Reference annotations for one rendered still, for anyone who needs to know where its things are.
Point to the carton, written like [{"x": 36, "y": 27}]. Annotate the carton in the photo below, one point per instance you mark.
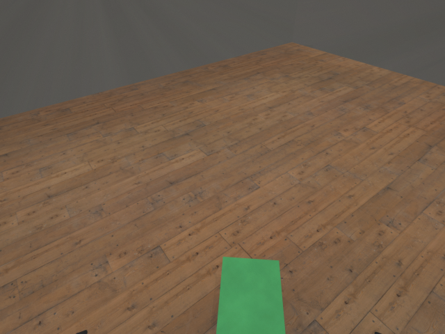
[{"x": 250, "y": 299}]

